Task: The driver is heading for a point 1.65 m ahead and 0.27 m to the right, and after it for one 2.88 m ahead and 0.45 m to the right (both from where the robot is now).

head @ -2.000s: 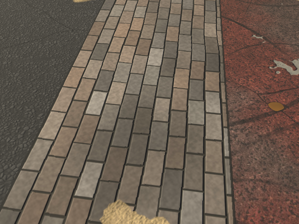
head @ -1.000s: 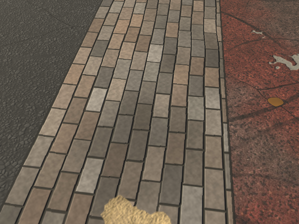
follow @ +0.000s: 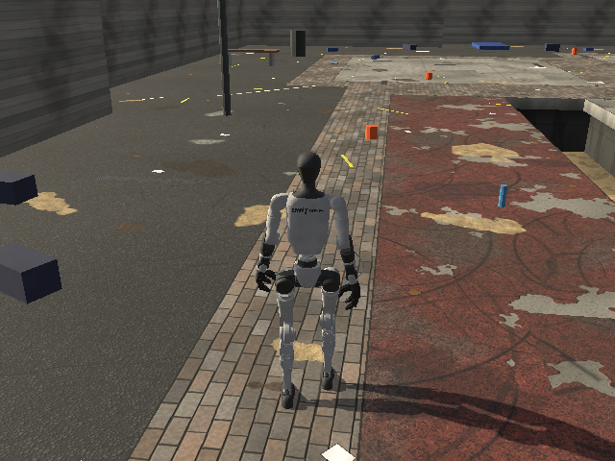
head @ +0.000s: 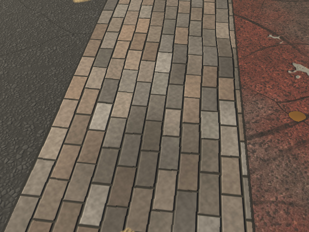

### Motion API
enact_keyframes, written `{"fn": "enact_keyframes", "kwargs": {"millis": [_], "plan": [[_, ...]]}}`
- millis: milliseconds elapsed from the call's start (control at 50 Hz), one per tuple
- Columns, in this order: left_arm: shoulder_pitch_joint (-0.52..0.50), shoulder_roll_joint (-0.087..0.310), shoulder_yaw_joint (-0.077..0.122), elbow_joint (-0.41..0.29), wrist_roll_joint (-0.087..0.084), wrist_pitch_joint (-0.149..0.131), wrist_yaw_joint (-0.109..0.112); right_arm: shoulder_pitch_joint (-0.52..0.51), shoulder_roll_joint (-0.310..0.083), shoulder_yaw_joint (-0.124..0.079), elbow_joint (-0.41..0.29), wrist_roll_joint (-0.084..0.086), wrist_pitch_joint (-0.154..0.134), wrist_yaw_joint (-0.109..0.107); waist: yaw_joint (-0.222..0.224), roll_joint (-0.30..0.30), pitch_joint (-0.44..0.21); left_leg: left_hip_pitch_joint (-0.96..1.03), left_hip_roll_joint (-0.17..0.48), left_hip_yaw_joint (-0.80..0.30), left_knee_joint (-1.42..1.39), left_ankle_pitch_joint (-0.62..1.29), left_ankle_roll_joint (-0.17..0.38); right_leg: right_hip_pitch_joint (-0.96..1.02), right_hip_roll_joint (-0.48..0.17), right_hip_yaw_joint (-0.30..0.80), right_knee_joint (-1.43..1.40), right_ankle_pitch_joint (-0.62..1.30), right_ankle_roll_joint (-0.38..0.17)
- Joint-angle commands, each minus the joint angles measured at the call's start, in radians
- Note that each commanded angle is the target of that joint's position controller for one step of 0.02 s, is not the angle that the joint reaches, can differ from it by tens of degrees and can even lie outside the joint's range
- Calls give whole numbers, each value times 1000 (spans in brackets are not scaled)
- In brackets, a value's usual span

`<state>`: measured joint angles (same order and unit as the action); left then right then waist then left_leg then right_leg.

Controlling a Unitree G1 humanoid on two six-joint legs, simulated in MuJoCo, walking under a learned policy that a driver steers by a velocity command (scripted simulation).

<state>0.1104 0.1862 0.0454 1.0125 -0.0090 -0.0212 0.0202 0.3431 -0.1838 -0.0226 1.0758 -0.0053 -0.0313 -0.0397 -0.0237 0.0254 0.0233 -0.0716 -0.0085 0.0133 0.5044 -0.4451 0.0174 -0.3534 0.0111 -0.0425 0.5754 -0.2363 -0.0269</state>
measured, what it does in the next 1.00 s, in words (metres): walks ahead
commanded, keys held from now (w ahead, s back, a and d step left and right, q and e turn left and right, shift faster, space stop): no key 0.38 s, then w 0.62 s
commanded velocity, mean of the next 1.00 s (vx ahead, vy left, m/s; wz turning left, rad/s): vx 0.21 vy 0.00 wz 0.00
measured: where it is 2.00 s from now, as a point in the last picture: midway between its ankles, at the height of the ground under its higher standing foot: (165, 177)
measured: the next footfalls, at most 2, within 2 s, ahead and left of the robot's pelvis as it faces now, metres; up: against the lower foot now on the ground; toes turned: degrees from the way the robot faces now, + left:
left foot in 1.20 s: +0.47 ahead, +0.10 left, +0.00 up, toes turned +2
right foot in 1.78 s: +0.78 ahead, -0.15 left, +0.00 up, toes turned -4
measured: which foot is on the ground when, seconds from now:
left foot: down 0.00-0.68, up 0.70-1.00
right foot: down 0.00-1.00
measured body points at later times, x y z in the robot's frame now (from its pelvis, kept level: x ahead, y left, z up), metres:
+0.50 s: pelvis -0.01 -0.01 +0.00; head -0.01 -0.01 +0.45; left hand +0.06 +0.24 -0.15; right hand -0.08 -0.24 -0.16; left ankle -0.11 +0.10 -0.73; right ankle +0.03 -0.11 -0.72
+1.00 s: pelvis +0.15 -0.06 +0.02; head +0.16 -0.06 +0.47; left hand +0.09 +0.18 -0.13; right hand +0.31 -0.31 -0.10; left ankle +0.32 +0.12 -0.66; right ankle +0.06 -0.14 -0.73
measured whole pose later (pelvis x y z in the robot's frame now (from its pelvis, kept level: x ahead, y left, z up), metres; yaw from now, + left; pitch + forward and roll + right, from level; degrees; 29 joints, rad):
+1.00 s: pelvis +0.15 -0.06 +0.02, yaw -1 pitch +1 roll -1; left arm 0.42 0.17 0.02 1.09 0.00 -0.09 0.00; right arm 0.11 -0.24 -0.08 0.91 0.02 -0.08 -0.01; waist 0.07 0.03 -0.01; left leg -0.69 0.14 -0.02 0.81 0.00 0.02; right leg 0.04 0.06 -0.08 0.18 -0.23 -0.06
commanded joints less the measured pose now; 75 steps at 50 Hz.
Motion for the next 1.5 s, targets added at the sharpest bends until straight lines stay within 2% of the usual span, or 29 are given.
{"fn": "enact_keyframes", "kwargs": {"millis": [20, 380, 400, 440, 480, 500, 540, 600, 640, 660, 680, 700, 720, 760, 780, 820, 880, 960, 1100, 1160, 1200, 1220, 1240, 1260, 1280, 1300, 1340, 1380, 1500], "plan": [[16, 113, 27, -20, -6, -16, -8, 163, -81, -15, 25, -1, 25, -8, -1, -41, -59, -117, 28, -17, -59, 386, -17, 216, -96, 114, -13, 571, -108], [9, 99, 30, 34, -2, 24, 20, 117, -48, -9, 40, 0, 17, -5, 22, -17, 31, -211, 43, -18, -132, 165, 6, 212, -59, 91, -78, 228, -59], [25, 91, 29, 45, -2, 26, 21, 139, -43, -9, 49, 1, 17, -6, 20, -12, 19, -211, 43, -20, -150, 51, 16, 214, -45, 78, -79, 97, -56], [26, 100, 35, 46, -12, 24, 21, 138, -87, -23, 36, 14, 14, -11, 16, 43, 83, -245, 82, -90, -196, -227, 79, 115, 14, 22, -16, -258, -45], [-63, 88, 31, 5, -24, -6, 9, 163, -148, -41, 17, 28, -7, -15, -21, 124, 183, -204, 236, -294, -331, -377, 172, -80, 38, -36, 138, -228, -33], [-93, 81, 27, -14, -26, -26, -1, 131, -182, -54, 8, 30, -22, -15, -18, 152, 235, -176, 325, -384, -362, -327, 211, -169, -8, -12, 214, -159, -41], [-103, 91, 28, -30, -28, -55, -17, 140, -152, -53, 4, 23, -48, -9, -17, 129, 248, -34, 367, -391, -328, -88, 226, -329, -64, 25, 287, -219, -57], [-87, 78, 26, -36, -36, -78, -37, 141, -143, -52, -6, 34, -47, 9, 2, 79, 201, -3, 295, -250, -255, 107, 170, -208, -52, -36, 106, -193, -61], [132, 101, 52, 46, -33, -75, -42, 102, -162, -52, -25, 25, -42, 19, 101, 79, 91, -194, 198, -134, -108, 382, 128, 220, 59, -119, 14, -25, -59], [296, 150, 77, 88, -34, -72, -41, 66, -158, -48, -37, 23, -47, 21, 183, 27, 11, -285, 138, -55, 109, 539, 85, 410, 10, -21, -21, -9, -93], [439, 268, 103, 98, -26, -73, -35, 53, -89, -30, -85, 25, -60, 19, 215, -239, -74, -518, -6, 64, 523, 372, -5, 584, -255, 457, -233, -166, -228], [449, 221, 72, 110, -4, -83, -42, 26, -57, -25, -108, 37, -81, 19, 184, -284, -136, -614, -44, -85, 791, -67, 5, 579, -410, 806, -410, -189, -303], [330, 173, 46, 81, -1, -96, -42, -8, -82, -33, -129, 63, -91, 27, 127, -190, -33, -688, 21, -139, 879, -33, 43, 473, -420, 730, -407, -242, -278], [179, 119, 18, 35, -1, -102, -52, -33, -99, -45, -132, 56, -91, 27, 59, -68, 58, -663, 120, -101, 791, 147, 83, 311, -326, 449, -426, -168, -198], [158, 108, 10, 29, 3, -103, -54, -26, -112, -57, -126, 43, -82, 22, 37, -71, 63, -608, 149, -90, 725, 195, 83, 260, -277, 348, -439, -90, -165], [195, 104, 4, 39, 10, -97, -46, -8, -105, -66, -117, 41, -62, 24, 22, -86, 63, -554, 159, -62, 659, 243, 65, 221, -225, 238, -462, 19, -151], [264, 145, 5, 51, 12, -92, -25, -112, -95, -71, -156, 31, -49, 25, 34, -65, 86, -649, 165, -39, 545, 331, 22, 252, -225, 189, -486, 141, -170], [297, 158, 6, 37, 15, -82, -8, -284, -84, -61, -219, 27, -53, 34, 68, -76, 102, -692, 150, -26, 302, 467, -8, 282, -221, 142, -502, 192, -167], [387, 168, 20, 50, -4, -64, -4, -476, -83, -39, -289, 37, -74, 78, 105, -86, 139, -669, 100, 8, 69, 477, 25, 425, -265, 84, -447, 265, -157], [354, 203, 33, 39, -5, -57, -3, -418, -131, -54, -294, 39, -82, 90, 41, -127, 71, -507, 46, 38, 24, 386, 71, 478, -284, 66, -326, 575, -132], [317, 205, 32, 26, 2, -46, -4, -132, -213, -97, -213, 39, -80, 80, -108, -147, -111, -118, -21, 80, 21, 378, 125, 403, -221, 8, 12, 842, -88], [321, 170, 14, -1, 16, -46, -7, 58, -293, -119, -172, 24, -76, 68, -162, -40, -261, 221, 172, -148, 50, 347, 191, 147, -163, -20, 347, 542, -52], [459, 4, -29, -5, 1, -70, -19, 119, -341, -122, -145, 5, -76, 77, -66, 242, -431, 509, 411, -691, -116, 89, 351, -208, 44, 52, 692, -258, 0], [371, 107, -6, -7, -30, -100, -24, 92, -245, -94, -148, 10, -81, 79, -103, 166, -392, 470, 388, -772, -219, 32, 309, -312, 15, 196, 816, -316, -25], [269, 162, 9, -46, -50, -114, -25, -5, -203, -80, -160, 17, -85, 78, -81, 140, -232, 337, 363, -603, -226, 107, 261, -390, -37, 161, 838, -245, -41], [214, 174, 11, -61, -44, -119, -16, -103, -173, -67, -183, 15, -89, 78, -45, 34, -157, 170, 331, -467, -249, 236, 237, -348, -96, 137, 791, -143, -46], [226, 153, 25, -55, -19, -95, -6, -177, -125, -52, -183, -5, -97, 85, 31, 17, -91, -52, 263, -301, -305, 357, 212, -226, -163, 135, 688, -48, -48], [255, 113, 24, -49, -18, -69, -4, -155, -125, -50, -162, -1, -99, 84, 54, 35, -60, -127, 239, -235, -356, 368, 226, -191, -178, 124, 623, -38, -40], [40, 127, 34, -125, 2, -58, -5, -49, -184, -59, -130, 4, -87, 42, 19, 18, 27, -91, 219, -139, -417, 405, 218, -368, -183, 99, 308, 227, 16]]}}
Keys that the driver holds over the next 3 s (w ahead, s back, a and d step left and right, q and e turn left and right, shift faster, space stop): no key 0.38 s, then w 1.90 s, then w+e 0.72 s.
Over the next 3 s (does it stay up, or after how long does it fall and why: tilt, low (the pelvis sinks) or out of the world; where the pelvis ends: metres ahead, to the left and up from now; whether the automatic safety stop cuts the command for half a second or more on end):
stays up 1.26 -0.10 -0.01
